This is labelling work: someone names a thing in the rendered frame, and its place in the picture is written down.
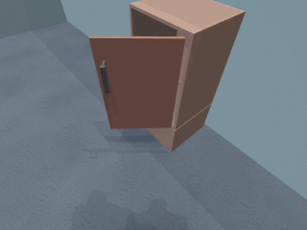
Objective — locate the cupboard door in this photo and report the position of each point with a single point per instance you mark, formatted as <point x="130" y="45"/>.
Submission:
<point x="143" y="74"/>

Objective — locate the handle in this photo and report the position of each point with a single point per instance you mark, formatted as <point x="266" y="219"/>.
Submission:
<point x="106" y="84"/>

